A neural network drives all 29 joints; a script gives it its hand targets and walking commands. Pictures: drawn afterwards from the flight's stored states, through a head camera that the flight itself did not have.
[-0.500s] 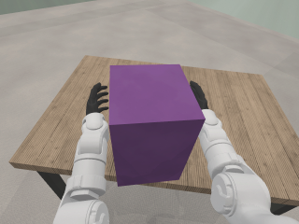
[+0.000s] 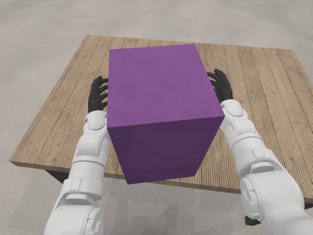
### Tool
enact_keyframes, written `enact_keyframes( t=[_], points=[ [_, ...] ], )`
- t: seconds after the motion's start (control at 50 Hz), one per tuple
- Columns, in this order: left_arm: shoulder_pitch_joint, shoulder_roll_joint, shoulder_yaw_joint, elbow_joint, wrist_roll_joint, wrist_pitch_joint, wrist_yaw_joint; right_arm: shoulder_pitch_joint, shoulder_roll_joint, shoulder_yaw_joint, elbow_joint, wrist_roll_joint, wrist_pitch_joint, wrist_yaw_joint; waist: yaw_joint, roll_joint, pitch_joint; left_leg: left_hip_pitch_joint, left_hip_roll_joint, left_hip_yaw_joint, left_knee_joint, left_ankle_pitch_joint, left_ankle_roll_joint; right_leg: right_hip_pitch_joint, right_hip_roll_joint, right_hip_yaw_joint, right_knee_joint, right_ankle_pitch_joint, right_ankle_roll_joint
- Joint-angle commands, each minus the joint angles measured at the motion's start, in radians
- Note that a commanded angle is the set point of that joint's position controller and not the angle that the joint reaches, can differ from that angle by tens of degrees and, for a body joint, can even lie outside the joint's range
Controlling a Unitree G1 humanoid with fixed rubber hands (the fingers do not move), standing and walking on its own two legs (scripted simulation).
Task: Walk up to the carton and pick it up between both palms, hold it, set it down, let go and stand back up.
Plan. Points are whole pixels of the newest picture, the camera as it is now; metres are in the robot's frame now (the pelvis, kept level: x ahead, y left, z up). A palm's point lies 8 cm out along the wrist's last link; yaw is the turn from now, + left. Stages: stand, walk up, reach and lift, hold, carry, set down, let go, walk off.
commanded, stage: set down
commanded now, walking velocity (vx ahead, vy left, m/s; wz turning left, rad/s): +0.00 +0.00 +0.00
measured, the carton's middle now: (157, 121) +0.39 +0.05 +0.07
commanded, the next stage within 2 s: none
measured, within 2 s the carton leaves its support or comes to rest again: neither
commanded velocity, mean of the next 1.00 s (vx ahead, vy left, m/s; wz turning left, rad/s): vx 0.00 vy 0.00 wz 0.00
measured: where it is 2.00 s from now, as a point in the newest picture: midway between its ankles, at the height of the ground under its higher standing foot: outside the picture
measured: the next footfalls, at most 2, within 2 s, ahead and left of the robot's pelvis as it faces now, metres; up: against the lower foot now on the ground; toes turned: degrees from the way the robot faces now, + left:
none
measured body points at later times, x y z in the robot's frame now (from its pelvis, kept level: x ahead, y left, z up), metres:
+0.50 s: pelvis +0.01 -0.01 +0.00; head +0.06 +0.00 +0.45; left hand +0.37 +0.20 +0.07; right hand +0.44 -0.18 +0.08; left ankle +0.02 +0.18 -0.74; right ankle +0.03 -0.08 -0.74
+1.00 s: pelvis +0.00 +0.00 +0.00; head +0.01 +0.01 +0.45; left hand +0.31 +0.19 +0.08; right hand +0.36 -0.20 +0.07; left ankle +0.02 +0.18 -0.74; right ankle +0.03 -0.08 -0.74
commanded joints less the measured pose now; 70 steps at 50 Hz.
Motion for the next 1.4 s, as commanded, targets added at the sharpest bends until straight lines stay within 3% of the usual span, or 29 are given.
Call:
enact_keyframes(
  t=[0.0, 0.04, 0.12, 0.18, 0.2, 0.22, 0.24, 0.26, 0.34, 0.36, 0.38, 0.4, 0.42, 0.44, 0.46, 0.5, 0.54, 0.58, 0.6, 0.64, 0.74, 0.88, 0.94, 0.98, 1.1, 1.14, 1.26, 1.28, 1.38],
  points=[
    [-0.292, -0.059, -0.063, -0.133, 0.037, -0.026, -0.025, -0.395, -0.145, -0.027, -0.186, -0.015, -0.045, 0.006, -0.064, -0.049, -0.613, 0.285, -0.083, 0.105, 0.01, 0.307, 0.052, 0.331, -0.003, 0.012, -0.003, 0.308, 0.064],
    [-0.327, -0.078, -0.057, -0.16, 0.034, -0.038, -0.029, -0.434, -0.128, -0.027, -0.207, -0.026, -0.051, 0.016, -0.06, -0.071, -0.604, 0.263, -0.085, 0.11, -0.003, 0.278, 0.056, 0.346, -0.004, 0.012, 0.006, 0.292, 0.072],
    [-0.224, -0.004, -0.061, -0.191, 0.021, -0.008, -0.046, -0.328, -0.215, -0.017, -0.231, 0.006, -0.06, 0.007, -0.092, -0.09, -0.632, 0.25, -0.097, 0.103, 0.009, 0.34, 0.054, 0.444, -0.007, 0.027, 0.037, 0.486, 0.083],
    [-0.264, 0.024, -0.045, -0.215, 0.004, 0.01, -0.058, -0.343, -0.229, 0.024, -0.229, 0.046, -0.05, 0.014, -0.077, -0.114, -0.573, 0.185, -0.107, 0.108, -0.009, 0.295, 0.069, 0.482, -0.018, 0.051, 0.051, 0.483, 0.098],
    [-0.145, 0.027, -0.067, -0.289, -0.008, 0.012, -0.06, -0.233, -0.259, 0.042, -0.281, 0.078, -0.062, 0.016, -0.094, -0.118, -0.612, 0.221, -0.101, 0.099, -0.001, 0.377, 0.064, 0.538, -0.01, 0.044, 0.066, 0.591, 0.1],
    [-0.235, 0.032, -0.056, -0.271, -0.012, 0.007, -0.062, -0.308, -0.244, 0.045, -0.264, 0.082, -0.064, 0.02, -0.075, -0.092, -0.606, 0.196, -0.107, 0.102, -0.004, 0.342, 0.06, 0.496, -0.02, 0.05, 0.061, 0.553, 0.102],
    [-0.133, 0.046, -0.067, -0.33, -0.029, 0.017, -0.069, -0.231, -0.257, 0.07, -0.337, 0.102, -0.073, 0.021, -0.075, -0.11, -0.644, 0.219, -0.106, 0.1, 0.005, 0.39, 0.065, 0.529, -0.02, 0.057, 0.067, 0.623, 0.103],
    [-0.248, 0.058, -0.06, -0.266, -0.031, 0.011, -0.068, -0.331, -0.253, 0.062, -0.312, 0.095, -0.064, 0.026, -0.052, -0.106, -0.61, 0.17, -0.109, 0.105, -0.002, 0.311, 0.073, 0.496, -0.03, 0.067, 0.068, 0.535, 0.107],
    [-0.088, 0.034, -0.066, -0.343, -0.016, 0.003, -0.08, -0.175, -0.242, 0.105, -0.348, 0.143, -0.076, 0.051, -0.045, -0.069, -0.6, 0.199, -0.106, 0.096, -0.009, 0.37, 0.066, 0.536, -0.034, 0.075, 0.059, 0.553, 0.094],
    [-0.184, 0.06, -0.048, -0.303, -0.021, -0.001, -0.079, -0.26, -0.248, 0.093, -0.342, 0.127, -0.072, 0.056, -0.028, -0.079, -0.583, 0.159, -0.11, 0.107, -0.014, 0.311, 0.072, 0.498, -0.039, 0.085, 0.054, 0.485, 0.093],
    [-0.003, 0.025, -0.057, -0.368, -0.01, 0.007, -0.086, -0.087, -0.25, 0.103, -0.373, 0.135, -0.081, 0.058, -0.053, -0.087, -0.594, 0.21, -0.1, 0.092, -0.013, 0.384, 0.067, 0.553, -0.037, 0.084, 0.048, 0.562, 0.09],
    [-0.088, 0.048, -0.053, -0.39, -0.017, -0.005, -0.083, -0.169, -0.268, 0.099, -0.418, 0.138, -0.09, 0.067, -0.028, -0.084, -0.61, 0.182, -0.105, 0.095, -0.015, 0.354, 0.072, 0.537, -0.041, 0.087, 0.054, 0.529, 0.092],
    [-0.112, 0.059, -0.05, -0.338, -0.017, -0.009, -0.085, -0.172, -0.27, 0.074, -0.382, 0.121, -0.086, 0.072, -0.038, -0.089, -0.561, 0.163, -0.108, 0.096, -0.029, 0.279, 0.075, 0.501, -0.047, 0.09, 0.036, 0.426, 0.09],
    [-0.044, 0.066, -0.05, -0.411, -0.009, -0.004, -0.078, -0.1, -0.277, 0.087, -0.427, 0.14, -0.083, 0.079, -0.038, -0.092, -0.546, 0.19, -0.103, 0.091, -0.037, 0.301, 0.073, 0.513, -0.044, 0.098, 0.032, 0.407, 0.088],
    [-0.152, 0.078, -0.04, -0.343, -0.013, -0.006, -0.075, -0.204, -0.277, 0.071, -0.398, 0.116, -0.074, 0.084, -0.022, -0.091, -0.516, 0.136, -0.105, 0.099, -0.043, 0.221, 0.078, 0.475, -0.052, 0.11, 0.024, 0.304, 0.085],
    [0.086, 0.038, -0.069, -0.473, -0.006, 0.013, -0.077, 0.026, -0.288, 0.092, -0.455, 0.135, -0.083, 0.091, -0.051, -0.11, -0.51, 0.238, -0.098, 0.081, -0.044, 0.325, 0.078, 0.535, -0.04, 0.097, 0.018, 0.397, 0.079],
    [-0.022, 0.036, -0.07, -0.428, -0.006, 0.019, -0.067, -0.05, -0.298, 0.04, -0.419, 0.113, -0.08, 0.103, -0.058, -0.075, -0.473, 0.204, -0.098, 0.088, -0.055, 0.236, 0.077, 0.454, -0.049, 0.107, -0.004, 0.241, 0.07],
    [0.127, 0.017, -0.088, -0.532, 0.002, 0.028, -0.064, 0.103, -0.305, 0.049, -0.505, 0.121, -0.094, 0.107, -0.069, -0.088, -0.469, 0.266, -0.092, 0.076, -0.062, 0.3, 0.075, 0.488, -0.044, 0.092, -0.009, 0.309, 0.067],
    [-0.095, 0.057, -0.068, -0.441, -0.001, 0.016, -0.056, -0.107, -0.321, 0.021, -0.476, 0.095, -0.091, 0.109, -0.045, -0.077, -0.452, 0.185, -0.1, 0.094, -0.067, 0.187, 0.081, 0.413, -0.048, 0.103, -0.012, 0.168, 0.069],
    [0.082, 0.027, -0.092, -0.543, -0.002, 0.034, -0.041, 0.062, -0.337, 0.019, -0.539, 0.106, -0.096, 0.12, -0.061, -0.101, -0.446, 0.239, -0.093, 0.083, -0.066, 0.241, 0.084, 0.457, -0.04, 0.1, -0.014, 0.205, 0.059],
    [0.069, -0.001, -0.118, -0.492, 0.006, 0.074, -0.035, 0.106, -0.32, -0.006, -0.497, 0.085, -0.068, 0.134, -0.082, -0.102, -0.363, 0.215, -0.095, 0.078, -0.083, 0.141, 0.094, 0.403, -0.056, 0.116, -0.036, 0.06, 0.057],
    [0.142, -0.015, -0.133, -0.583, 0.013, 0.094, -0.018, 0.215, -0.322, -0.019, -0.624, 0.089, -0.062, 0.161, -0.071, -0.106, -0.327, 0.222, -0.092, 0.074, -0.097, 0.104, 0.107, 0.407, -0.067, 0.126, -0.055, -0.032, 0.053],
    [0.277, -0.054, -0.159, -0.65, 0.026, 0.117, -0.014, 0.366, -0.337, -0.003, -0.64, 0.115, -0.059, 0.169, -0.092, -0.086, -0.289, 0.299, -0.081, 0.068, -0.106, 0.167, 0.1, 0.422, -0.058, 0.107, -0.061, 0.048, 0.041],
    [0.164, -0.044, -0.149, -0.563, 0.036, 0.119, -0.015, 0.268, -0.318, -0.009, -0.616, 0.096, -0.048, 0.171, -0.085, -0.072, -0.249, 0.229, -0.091, 0.076, -0.107, 0.088, 0.105, 0.382, -0.07, 0.128, -0.064, -0.035, 0.045],
    [0.266, -0.046, -0.151, -0.676, 0.033, 0.119, -0.007, 0.367, -0.336, -0.018, -0.751, 0.111, -0.055, 0.177, -0.076, -0.097, -0.255, 0.243, -0.086, 0.078, -0.121, 0.104, 0.108, 0.431, -0.067, 0.129, -0.06, 0.014, 0.042],
    [0.336, -0.066, -0.156, -0.669, 0.043, 0.129, -0.009, 0.453, -0.347, -0.02, -0.721, 0.111, -0.049, 0.182, -0.097, -0.111, -0.206, 0.279, -0.082, 0.071, -0.128, 0.131, 0.108, 0.431, -0.062, 0.124, -0.071, 0.039, 0.036],
    [0.411, -0.076, -0.149, -0.733, 0.057, 0.132, -0.014, 0.527, -0.342, -0.01, -0.812, 0.136, -0.052, 0.176, -0.072, -0.123, -0.164, 0.283, -0.082, 0.076, -0.133, 0.133, 0.107, 0.447, -0.071, 0.143, -0.076, 0.054, 0.042],
    [0.457, -0.094, -0.179, -0.738, 0.057, 0.128, -0.019, 0.595, -0.354, -0.036, -0.758, 0.13, -0.053, 0.18, -0.117, -0.12, -0.145, 0.305, -0.083, 0.066, -0.134, 0.138, 0.107, 0.445, -0.064, 0.128, -0.075, 0.097, 0.039],
    [0.542, -0.101, -0.19, -0.747, 0.069, 0.073, -0.012, 0.663, -0.354, -0.026, -0.809, 0.143, -0.087, 0.202, -0.091, -0.101, -0.117, 0.313, -0.08, 0.068, -0.139, 0.131, 0.103, 0.437, -0.064, 0.138, -0.08, 0.093, 0.033]
  ],
)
